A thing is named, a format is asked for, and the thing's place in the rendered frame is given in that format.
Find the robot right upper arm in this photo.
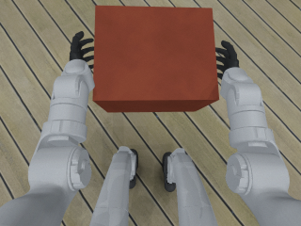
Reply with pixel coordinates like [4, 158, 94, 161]
[225, 152, 301, 226]

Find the left robot shin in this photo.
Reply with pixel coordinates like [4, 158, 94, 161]
[112, 146, 134, 180]

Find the robot right forearm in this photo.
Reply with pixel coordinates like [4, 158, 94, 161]
[220, 67, 290, 188]

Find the left robot hand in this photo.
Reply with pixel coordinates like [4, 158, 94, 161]
[69, 31, 94, 69]

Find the robot left upper arm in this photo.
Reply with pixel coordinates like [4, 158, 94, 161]
[0, 145, 92, 226]

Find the carton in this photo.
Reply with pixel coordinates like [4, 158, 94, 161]
[92, 5, 219, 113]

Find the right robot shin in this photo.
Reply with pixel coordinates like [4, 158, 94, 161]
[166, 148, 192, 184]

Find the robot shin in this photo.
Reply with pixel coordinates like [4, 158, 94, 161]
[112, 146, 134, 180]
[166, 148, 192, 184]

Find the right robot hand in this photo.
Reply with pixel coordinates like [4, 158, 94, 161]
[215, 40, 240, 80]

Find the robot left forearm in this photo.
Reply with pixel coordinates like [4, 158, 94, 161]
[28, 59, 95, 185]

